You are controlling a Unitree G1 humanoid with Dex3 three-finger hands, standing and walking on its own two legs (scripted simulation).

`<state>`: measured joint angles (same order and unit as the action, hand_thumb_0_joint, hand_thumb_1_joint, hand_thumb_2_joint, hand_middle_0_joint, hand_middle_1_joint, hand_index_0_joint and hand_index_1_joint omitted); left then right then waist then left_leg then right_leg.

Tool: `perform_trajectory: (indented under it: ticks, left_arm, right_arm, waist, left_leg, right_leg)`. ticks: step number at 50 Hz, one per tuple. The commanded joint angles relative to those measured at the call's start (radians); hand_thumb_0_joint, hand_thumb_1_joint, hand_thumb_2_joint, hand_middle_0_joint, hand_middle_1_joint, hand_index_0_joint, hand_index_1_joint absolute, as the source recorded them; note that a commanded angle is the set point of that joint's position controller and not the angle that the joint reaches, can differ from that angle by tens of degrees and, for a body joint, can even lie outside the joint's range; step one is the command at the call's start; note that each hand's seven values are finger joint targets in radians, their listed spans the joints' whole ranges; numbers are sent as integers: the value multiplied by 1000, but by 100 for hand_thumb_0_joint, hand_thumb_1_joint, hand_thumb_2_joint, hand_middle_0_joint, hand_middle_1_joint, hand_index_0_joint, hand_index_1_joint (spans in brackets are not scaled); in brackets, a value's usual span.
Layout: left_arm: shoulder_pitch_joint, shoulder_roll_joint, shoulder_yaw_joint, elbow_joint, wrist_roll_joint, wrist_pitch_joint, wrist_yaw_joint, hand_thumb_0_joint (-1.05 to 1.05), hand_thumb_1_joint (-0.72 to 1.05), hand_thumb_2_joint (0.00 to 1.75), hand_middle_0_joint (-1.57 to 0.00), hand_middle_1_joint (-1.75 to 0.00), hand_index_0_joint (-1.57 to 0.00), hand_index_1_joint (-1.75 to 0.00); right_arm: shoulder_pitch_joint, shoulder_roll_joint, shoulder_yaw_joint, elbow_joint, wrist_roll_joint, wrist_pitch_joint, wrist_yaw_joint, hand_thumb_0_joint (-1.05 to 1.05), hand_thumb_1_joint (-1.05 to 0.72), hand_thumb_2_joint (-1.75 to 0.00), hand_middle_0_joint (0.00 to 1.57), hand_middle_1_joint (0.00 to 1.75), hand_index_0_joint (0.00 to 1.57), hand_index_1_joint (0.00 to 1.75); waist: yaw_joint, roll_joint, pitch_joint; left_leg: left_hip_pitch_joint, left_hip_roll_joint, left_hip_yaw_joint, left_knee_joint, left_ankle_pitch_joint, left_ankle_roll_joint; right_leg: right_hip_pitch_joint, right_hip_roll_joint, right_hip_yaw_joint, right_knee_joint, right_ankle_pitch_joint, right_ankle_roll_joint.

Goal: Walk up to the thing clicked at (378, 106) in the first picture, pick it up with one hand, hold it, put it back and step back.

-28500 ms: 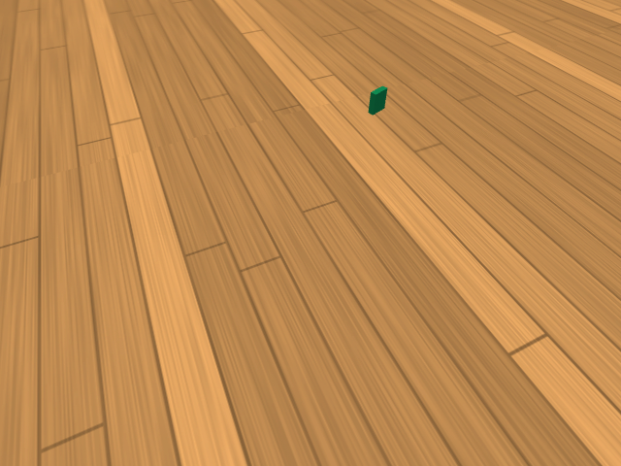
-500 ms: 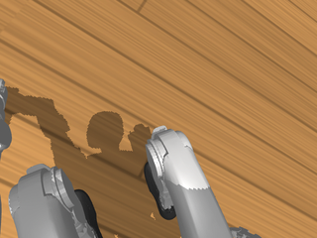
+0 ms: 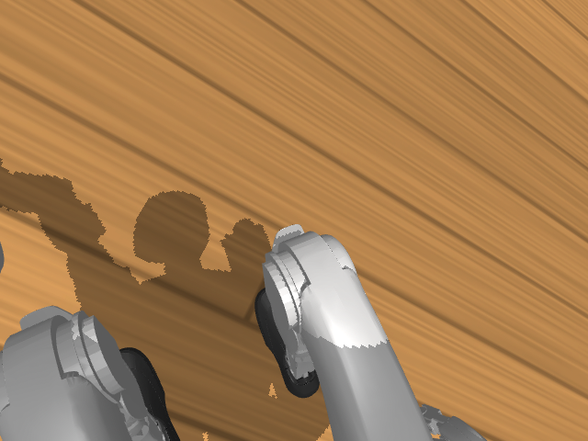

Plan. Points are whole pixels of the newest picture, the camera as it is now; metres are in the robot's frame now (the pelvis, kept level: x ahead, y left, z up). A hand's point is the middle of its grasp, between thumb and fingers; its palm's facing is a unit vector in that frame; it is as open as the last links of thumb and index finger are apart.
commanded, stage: rest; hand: left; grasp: from the side
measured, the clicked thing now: out of the picture +0.48 +0.31 -0.22
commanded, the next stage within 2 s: open in 0.86 s
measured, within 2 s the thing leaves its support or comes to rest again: rests again in 0.50 s
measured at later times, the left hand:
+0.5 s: hand out of the picture +0.48 +0.28 -0.21, palm faces -0.15 -0.41 -0.90, open 7.1 cm
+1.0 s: hand out of the picture +0.49 +0.29 -0.21, palm faces -0.13 -0.41 -0.90, open 7.1 cm
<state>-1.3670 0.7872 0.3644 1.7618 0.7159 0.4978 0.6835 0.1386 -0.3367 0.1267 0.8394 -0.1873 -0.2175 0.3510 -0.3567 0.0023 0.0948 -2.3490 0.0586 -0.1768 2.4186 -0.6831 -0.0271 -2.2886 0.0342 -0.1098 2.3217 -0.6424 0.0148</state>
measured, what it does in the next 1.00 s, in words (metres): stands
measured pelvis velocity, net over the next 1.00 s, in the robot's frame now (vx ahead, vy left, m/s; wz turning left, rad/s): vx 0.00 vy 0.00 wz -0.06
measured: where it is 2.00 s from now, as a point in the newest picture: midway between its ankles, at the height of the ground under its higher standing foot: (227, 392)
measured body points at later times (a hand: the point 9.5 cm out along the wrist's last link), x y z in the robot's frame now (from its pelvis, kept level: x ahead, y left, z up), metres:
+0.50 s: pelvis +0.00 +0.00 +0.00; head +0.31 +0.05 +0.33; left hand +0.49 +0.30 -0.16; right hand -0.02 -0.26 -0.07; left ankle +0.07 +0.14 -0.29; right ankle +0.11 -0.11 -0.29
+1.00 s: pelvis +0.00 +0.00 +0.00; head +0.30 +0.07 +0.32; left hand +0.49 +0.30 -0.16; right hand -0.02 -0.24 -0.06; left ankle +0.07 +0.14 -0.29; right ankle +0.11 -0.11 -0.29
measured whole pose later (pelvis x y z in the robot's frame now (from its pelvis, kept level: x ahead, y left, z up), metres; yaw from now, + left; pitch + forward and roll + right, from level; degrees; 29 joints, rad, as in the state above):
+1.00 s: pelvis +0.00 +0.00 +0.00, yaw -3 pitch +32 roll -12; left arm -1.40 0.95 0.32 1.83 0.64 0.45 0.78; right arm 0.13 -0.37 0.28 0.74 -0.20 -0.26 0.42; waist -0.45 -0.07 0.20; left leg -2.32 0.06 -0.25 2.44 -0.70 -0.03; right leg -2.23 0.05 -0.17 2.29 -0.64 0.02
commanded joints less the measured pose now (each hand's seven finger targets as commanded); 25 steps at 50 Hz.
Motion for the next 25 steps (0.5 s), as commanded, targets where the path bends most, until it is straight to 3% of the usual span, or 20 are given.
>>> perform_trajectory:
  ticks: [1, 4, 6, 8, 10, 13, 16, 17, 18, 25]
  left_arm:
    - [-417, 223, -44, -179, 37, -19, 71, 0, 68, 37, -105, -43, -107, -41]
    - [-416, 235, -28, -179, 27, -20, 90, 0, 64, 41, -104, -37, -104, -37]
    - [-365, 183, -56, -81, 14, -14, 90, 0, 59, 46, -103, -37, -102, -38]
    - [-365, 212, -50, -100, 19, -16, 87, 0, 59, 48, -100, -42, -100, -42]
    - [-362, 235, -34, -78, 1, -14, 96, 0, 61, 47, -102, -40, -102, -40]
    - [-361, 266, -38, -103, 3, -20, 100, 0, 59, 44, -100, -41, -100, -41]
    - [-337, 294, -41, -94, 12, -23, 96, 0, 60, 38, -99, -38, -100, -37]
    - [-327, 274, -50, -71, 3, -21, 98, 0, 61, 39, -101, -38, -102, -38]
    - [-330, 308, -40, -84, 7, -20, 104, 0, 63, 36, -101, -38, -103, -37]
    - [-343, 326, -31, -94, -9, -38, 142, 0, 62, 35, -102, -34, -103, -34]
  right_arm:
    - [281, -282, -62, 54, -16, -6, 8, 0, -91, -90, 20, 30, 20, 30]
    - [282, -302, -63, 38, -12, -9, 17, 0, -90, -90, 20, 30, 20, 30]
    - [282, -298, -49, 44, -14, -5, 25, 0, -90, -90, 20, 30, 20, 30]
    - [294, -302, -40, 45, -16, -5, 32, 0, -90, -90, 20, 30, 20, 30]
    - [283, -319, -38, 26, -13, -7, 36, 0, -90, -90, 20, 30, 20, 30]
    - [281, -323, -23, 22, -18, -7, 42, 0, -90, -90, 20, 30, 20, 30]
    - [275, -317, -5, 8, -16, -8, 52, 0, -90, -90, 20, 30, 20, 30]
    - [271, -330, -6, -5, -15, -7, 54, 0, -90, -90, 20, 30, 20, 30]
    - [262, -333, -5, 0, -19, -10, 54, 0, -90, -90, 20, 30, 20, 30]
    - [253, -351, 8, -26, -15, -14, 66, 0, -90, -90, 20, 30, 20, 30]
  waist:
    - [-64, 421, -773]
    - [-73, 427, -789]
    - [-88, 409, -739]
    - [-94, 387, -730]
    - [-85, 367, -734]
    - [-100, 350, -718]
    - [-91, 356, -717]
    - [-100, 366, -709]
    - [-91, 362, -716]
    - [-109, 419, -700]
  left_leg:
    - [551, -1, 77, -211, 195, 27]
    - [574, 3, 73, -210, 211, 25]
    - [534, 2, 78, -204, 213, 26]
    - [510, -1, 78, -189, 229, 30]
    - [502, 0, 72, -199, 234, 34]
    - [490, -2, 64, -195, 237, 41]
    - [485, -2, 63, -186, 236, 41]
    - [486, 0, 65, -189, 244, 39]
    - [491, 0, 59, -185, 232, 42]
    - [513, 8, 45, -199, 199, 36]
  right_leg:
    - [431, 16, -92, -226, 238, -26]
    - [443, 19, -95, -236, 256, -26]
    - [448, 26, -96, -235, 266, -25]
    - [461, 25, -95, -235, 282, -21]
    - [485, 26, -96, -241, 290, -19]
    - [514, 28, -104, -242, 307, -10]
    - [512, 30, -105, -236, 304, -12]
    - [521, 33, -104, -232, 317, -12]
    - [515, 31, -110, -233, 306, -10]
    - [503, 36, -116, -241, 277, -17]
